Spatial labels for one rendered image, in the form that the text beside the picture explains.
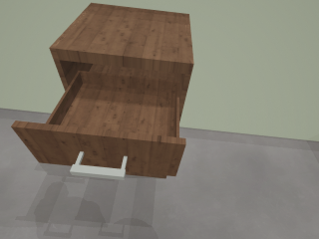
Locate handle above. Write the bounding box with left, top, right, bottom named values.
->
left=70, top=151, right=128, bottom=180

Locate drawer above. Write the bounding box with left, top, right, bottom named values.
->
left=11, top=71, right=186, bottom=176

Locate cabinet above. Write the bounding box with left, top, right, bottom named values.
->
left=49, top=3, right=194, bottom=179

